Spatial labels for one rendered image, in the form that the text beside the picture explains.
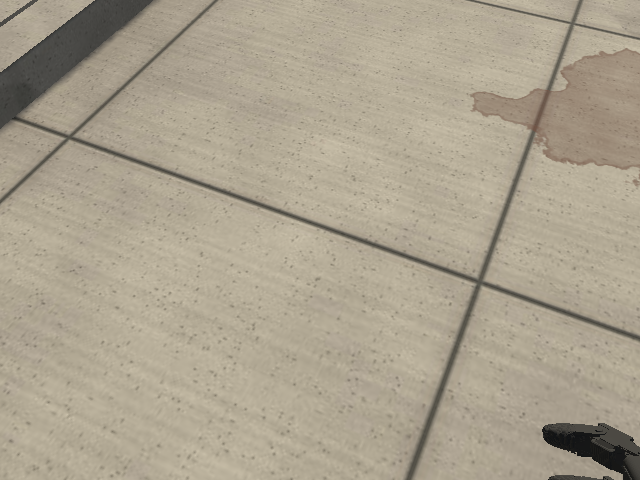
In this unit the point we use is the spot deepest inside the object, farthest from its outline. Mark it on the right robot hand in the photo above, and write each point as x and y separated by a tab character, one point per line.
606	445

